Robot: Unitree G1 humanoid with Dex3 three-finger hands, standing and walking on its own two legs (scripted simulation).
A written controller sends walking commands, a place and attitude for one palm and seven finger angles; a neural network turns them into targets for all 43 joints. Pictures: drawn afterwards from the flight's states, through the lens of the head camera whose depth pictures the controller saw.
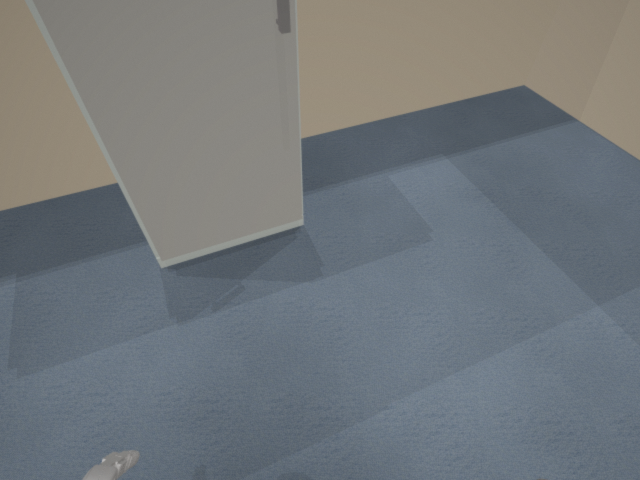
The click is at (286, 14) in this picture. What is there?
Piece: fridge door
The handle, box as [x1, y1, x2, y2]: [276, 0, 290, 33]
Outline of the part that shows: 277,0 278,18 276,19 278,28 281,33 289,32 290,26 288,0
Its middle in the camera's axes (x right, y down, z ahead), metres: -0.10 -0.65 +0.85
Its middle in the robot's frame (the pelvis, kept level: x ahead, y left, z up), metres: +1.11 +0.16 +0.26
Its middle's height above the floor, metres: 1.03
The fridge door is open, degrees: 0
